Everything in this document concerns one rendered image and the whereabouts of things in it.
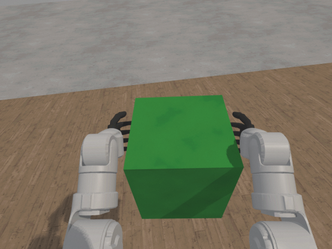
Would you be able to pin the carton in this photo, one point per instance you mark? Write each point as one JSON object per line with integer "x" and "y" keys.
{"x": 182, "y": 159}

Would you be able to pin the right robot upper arm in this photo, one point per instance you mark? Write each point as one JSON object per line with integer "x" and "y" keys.
{"x": 280, "y": 235}

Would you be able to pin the robot left forearm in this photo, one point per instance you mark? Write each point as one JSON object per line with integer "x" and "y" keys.
{"x": 98, "y": 165}

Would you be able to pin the robot right forearm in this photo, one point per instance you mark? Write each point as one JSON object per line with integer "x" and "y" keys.
{"x": 274, "y": 185}

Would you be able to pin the left robot upper arm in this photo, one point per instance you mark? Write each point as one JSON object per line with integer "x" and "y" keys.
{"x": 94, "y": 234}

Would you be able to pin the robot right hand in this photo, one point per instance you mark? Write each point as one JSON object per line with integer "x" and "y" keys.
{"x": 247, "y": 124}

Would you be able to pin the robot left hand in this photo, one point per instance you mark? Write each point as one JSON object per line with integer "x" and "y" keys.
{"x": 117, "y": 125}

